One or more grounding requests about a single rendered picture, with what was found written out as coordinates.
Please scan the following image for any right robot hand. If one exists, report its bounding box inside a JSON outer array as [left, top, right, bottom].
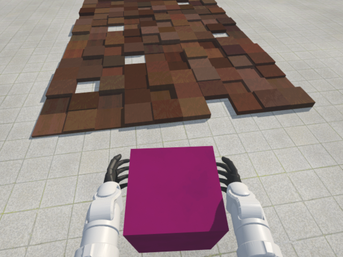
[[216, 157, 241, 193]]

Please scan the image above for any right robot forearm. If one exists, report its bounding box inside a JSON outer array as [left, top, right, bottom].
[[226, 182, 283, 257]]

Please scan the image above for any carton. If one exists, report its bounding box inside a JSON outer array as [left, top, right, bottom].
[[123, 146, 229, 253]]

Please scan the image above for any left robot hand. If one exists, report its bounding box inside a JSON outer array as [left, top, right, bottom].
[[103, 154, 130, 189]]

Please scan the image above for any left robot forearm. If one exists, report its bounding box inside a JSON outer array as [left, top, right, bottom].
[[74, 182, 123, 257]]

